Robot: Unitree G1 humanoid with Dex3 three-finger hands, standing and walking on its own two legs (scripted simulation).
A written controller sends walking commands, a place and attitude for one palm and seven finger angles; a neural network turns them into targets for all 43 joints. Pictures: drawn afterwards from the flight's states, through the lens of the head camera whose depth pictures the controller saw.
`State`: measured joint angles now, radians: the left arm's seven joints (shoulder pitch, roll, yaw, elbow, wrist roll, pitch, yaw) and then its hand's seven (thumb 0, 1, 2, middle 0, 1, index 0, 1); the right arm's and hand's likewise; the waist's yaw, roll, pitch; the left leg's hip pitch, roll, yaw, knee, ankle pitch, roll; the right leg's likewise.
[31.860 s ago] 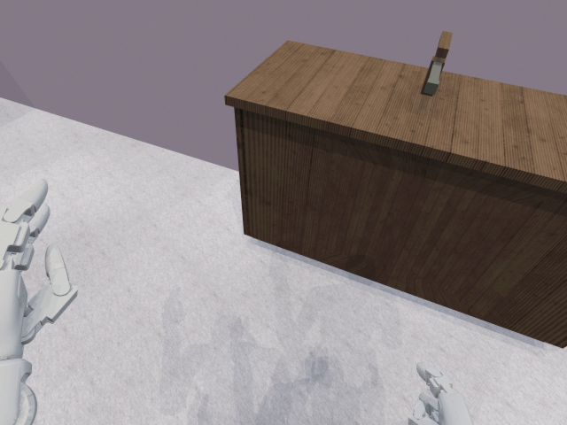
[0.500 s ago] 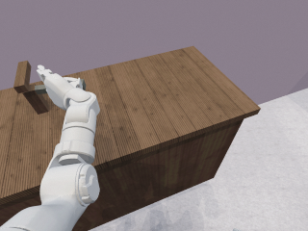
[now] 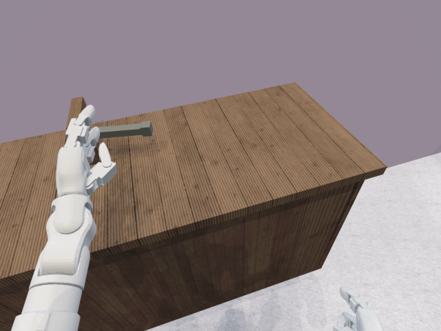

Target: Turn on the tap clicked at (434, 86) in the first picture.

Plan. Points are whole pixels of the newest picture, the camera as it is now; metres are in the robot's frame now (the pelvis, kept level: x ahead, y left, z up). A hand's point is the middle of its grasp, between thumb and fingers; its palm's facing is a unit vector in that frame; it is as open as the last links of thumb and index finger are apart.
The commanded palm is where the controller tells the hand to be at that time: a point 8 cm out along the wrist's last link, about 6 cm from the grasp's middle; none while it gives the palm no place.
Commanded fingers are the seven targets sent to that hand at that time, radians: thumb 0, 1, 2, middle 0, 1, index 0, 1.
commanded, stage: draw the hand back beside the body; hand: left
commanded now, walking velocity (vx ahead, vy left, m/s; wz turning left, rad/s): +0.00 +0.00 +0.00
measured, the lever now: (146, 128) +0.56 +0.25 +0.07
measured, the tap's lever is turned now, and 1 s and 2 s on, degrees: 77 77 77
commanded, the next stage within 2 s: step back with the hand held close in 0.92 s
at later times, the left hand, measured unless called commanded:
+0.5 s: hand (74, 215) +0.24 +0.25 +0.14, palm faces +0.35 -0.89 -0.28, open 7.4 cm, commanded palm +0.19 +0.29 +0.16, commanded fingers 0.00 0.90 0.90 -0.20 -0.30 -0.20 -0.30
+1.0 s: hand (59, 228) +0.21 +0.26 +0.15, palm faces +0.40 -0.86 -0.32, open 7.4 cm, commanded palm +0.17 +0.30 +0.16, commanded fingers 0.00 0.90 0.90 -0.20 -0.30 -0.20 -0.30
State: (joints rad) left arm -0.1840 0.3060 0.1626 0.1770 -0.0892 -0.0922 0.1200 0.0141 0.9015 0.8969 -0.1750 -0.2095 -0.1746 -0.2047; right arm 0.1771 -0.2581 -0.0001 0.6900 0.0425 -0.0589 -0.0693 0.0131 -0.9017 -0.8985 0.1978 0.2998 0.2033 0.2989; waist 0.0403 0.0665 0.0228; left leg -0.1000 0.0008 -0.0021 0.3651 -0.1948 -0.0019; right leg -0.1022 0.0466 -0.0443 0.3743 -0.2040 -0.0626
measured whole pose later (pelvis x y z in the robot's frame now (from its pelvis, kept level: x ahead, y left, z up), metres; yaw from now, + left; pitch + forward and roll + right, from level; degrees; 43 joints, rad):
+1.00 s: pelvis +0.01 +0.02 +0.00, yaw +0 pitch -6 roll +0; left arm 0.40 0.31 0.26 -0.34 -0.08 -0.10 0.10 0.01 0.90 0.90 -0.21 -0.30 -0.21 -0.30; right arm 0.16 -0.21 0.02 0.64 0.00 -0.11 -0.06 0.01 -0.90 -0.90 0.20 0.30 0.21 0.30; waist 0.06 0.06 0.03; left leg -0.05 -0.01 0.00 0.37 -0.22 0.01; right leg -0.04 0.03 -0.04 0.35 -0.21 -0.04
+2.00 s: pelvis -0.10 +0.03 -0.01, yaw -1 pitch +3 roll -3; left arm 0.44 0.35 0.32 -0.53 -0.04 -0.15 0.14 0.01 0.90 0.90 -0.21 -0.30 -0.21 -0.30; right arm 0.12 -0.19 0.03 0.60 0.00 -0.08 -0.06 0.01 -0.90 -0.90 0.20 0.30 0.21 0.30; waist 0.03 0.05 0.07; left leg -0.46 0.02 0.01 0.48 -0.07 0.03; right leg -0.24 0.07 0.03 0.46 -0.26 -0.01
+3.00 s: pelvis -0.29 +0.04 -0.01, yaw +2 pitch +0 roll +0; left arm 0.48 0.33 0.32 -0.47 -0.06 -0.11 0.16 0.01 0.89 0.90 -0.21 -0.30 -0.21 -0.30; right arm 0.28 -0.28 -0.05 0.64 0.02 -0.10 -0.08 0.01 -0.90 -0.90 0.20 0.30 0.20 0.30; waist -0.04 0.00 -0.03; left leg -0.17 0.05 0.03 0.48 -0.32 0.05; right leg -0.27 0.00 -0.09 0.54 -0.28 -0.04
